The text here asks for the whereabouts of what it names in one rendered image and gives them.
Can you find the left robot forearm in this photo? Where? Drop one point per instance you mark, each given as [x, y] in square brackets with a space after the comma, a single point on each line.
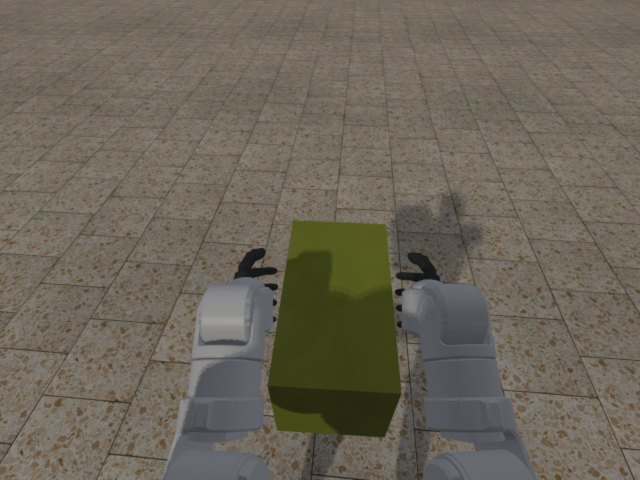
[223, 401]

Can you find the robot left hand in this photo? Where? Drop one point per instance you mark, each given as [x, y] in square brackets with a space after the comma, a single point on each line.
[245, 270]

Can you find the carton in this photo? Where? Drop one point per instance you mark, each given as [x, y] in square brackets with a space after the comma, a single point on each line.
[334, 367]

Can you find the robot right hand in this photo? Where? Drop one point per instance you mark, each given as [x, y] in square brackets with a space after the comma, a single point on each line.
[429, 272]

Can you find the left robot upper arm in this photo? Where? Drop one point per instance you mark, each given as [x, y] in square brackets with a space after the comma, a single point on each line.
[218, 465]

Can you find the right robot upper arm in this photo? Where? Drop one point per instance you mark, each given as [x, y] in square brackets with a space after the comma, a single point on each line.
[496, 464]

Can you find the right robot forearm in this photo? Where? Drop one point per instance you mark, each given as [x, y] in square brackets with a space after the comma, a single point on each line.
[465, 399]

